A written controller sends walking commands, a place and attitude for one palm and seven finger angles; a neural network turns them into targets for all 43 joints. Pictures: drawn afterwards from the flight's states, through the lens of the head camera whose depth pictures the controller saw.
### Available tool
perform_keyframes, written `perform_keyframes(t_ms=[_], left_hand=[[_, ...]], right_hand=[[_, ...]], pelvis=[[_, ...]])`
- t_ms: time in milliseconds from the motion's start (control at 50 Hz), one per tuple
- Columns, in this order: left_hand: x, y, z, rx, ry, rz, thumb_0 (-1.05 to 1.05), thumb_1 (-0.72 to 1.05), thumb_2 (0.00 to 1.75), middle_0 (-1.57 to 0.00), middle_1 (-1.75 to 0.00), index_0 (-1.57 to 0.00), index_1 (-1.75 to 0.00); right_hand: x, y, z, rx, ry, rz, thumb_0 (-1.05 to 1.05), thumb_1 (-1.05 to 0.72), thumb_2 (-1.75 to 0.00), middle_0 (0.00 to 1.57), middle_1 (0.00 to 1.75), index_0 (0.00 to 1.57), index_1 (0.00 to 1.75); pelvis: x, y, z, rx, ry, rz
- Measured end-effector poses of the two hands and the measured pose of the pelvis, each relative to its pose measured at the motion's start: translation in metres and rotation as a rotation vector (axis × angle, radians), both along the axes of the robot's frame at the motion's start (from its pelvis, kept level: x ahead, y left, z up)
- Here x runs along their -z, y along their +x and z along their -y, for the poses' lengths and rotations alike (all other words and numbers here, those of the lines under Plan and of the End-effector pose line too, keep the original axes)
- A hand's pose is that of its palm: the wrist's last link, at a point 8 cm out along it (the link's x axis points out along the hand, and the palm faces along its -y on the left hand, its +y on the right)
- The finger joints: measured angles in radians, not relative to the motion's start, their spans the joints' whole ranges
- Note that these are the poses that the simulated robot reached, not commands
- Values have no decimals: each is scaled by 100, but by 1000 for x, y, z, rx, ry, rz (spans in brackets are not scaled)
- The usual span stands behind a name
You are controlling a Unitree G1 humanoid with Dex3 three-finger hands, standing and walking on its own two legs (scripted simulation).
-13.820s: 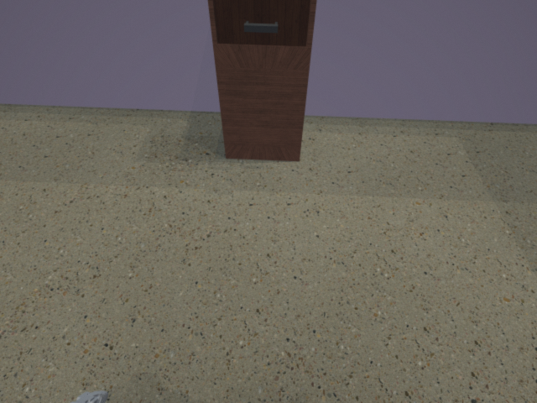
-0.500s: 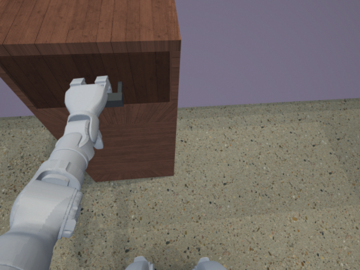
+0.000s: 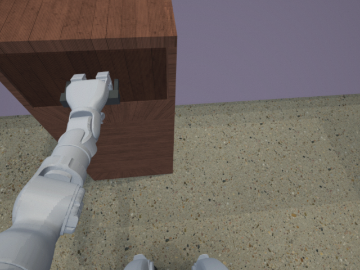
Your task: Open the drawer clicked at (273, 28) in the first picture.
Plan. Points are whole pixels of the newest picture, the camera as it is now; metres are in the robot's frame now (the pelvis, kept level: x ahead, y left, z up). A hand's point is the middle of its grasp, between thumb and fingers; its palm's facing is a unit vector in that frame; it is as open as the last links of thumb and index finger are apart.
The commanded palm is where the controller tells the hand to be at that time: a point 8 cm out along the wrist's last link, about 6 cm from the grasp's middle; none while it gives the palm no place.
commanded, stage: close the thumb around the handle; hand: left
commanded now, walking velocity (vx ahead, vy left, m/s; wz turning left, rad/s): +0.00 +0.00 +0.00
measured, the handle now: (92, 91) +0.55 +0.17 +0.03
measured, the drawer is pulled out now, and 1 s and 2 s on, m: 0.00 0.03 0.19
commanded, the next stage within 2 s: pull the drawer open in 0.26 s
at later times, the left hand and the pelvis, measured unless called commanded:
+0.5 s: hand (97, 110) +0.50 +0.16 +0.00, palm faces -0.07 -0.03 -1.00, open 5.6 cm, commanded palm +0.48 +0.16 +0.06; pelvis +0.01 -0.01 +0.00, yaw +0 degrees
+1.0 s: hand (97, 120) +0.48 +0.16 +0.00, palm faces -0.05 -0.04 -1.00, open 5.7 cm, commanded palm +0.46 +0.17 +0.06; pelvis +0.03 -0.01 +0.01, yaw +0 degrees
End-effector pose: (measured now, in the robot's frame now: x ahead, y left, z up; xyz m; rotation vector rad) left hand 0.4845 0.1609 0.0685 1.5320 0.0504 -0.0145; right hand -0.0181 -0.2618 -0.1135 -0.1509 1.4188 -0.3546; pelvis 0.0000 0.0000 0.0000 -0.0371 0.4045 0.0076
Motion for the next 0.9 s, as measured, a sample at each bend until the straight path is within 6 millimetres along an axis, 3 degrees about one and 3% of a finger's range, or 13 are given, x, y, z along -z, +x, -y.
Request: perform_keyframes(t_ms=[180,380,620,760,900], left_hand=[[9,4,1,-9,9,-40,0,68,81,-40,-132,-40,-133],[10,4,1,-4,15,-26,-1,68,83,-38,-134,-42,-134],[9,0,1,0,-3,-34,0,69,80,-37,-134,-42,-135],[9,-9,0,8,-16,-23,1,68,79,-37,-134,-42,-135],[9,-25,0,14,-24,-13,2,68,79,-37,-134,-42,-135]], right_hand=[[0,-6,0,16,1,-15,0,-91,-90,20,30,20,29],[1,-4,5,11,-1,-25,0,-91,-90,20,30,20,29],[-3,13,7,11,11,-2,0,-91,-90,20,30,20,29],[-4,35,6,1,25,18,0,-91,-90,20,30,20,29],[-5,71,6,-26,42,73,0,-91,-90,20,30,20,29]], pelvis=[[0,2,3,5,3,-8],[0,4,6,0,5,-11],[-6,14,7,14,12,0],[-11,25,7,21,17,14],[-15,34,6,24,23,37]])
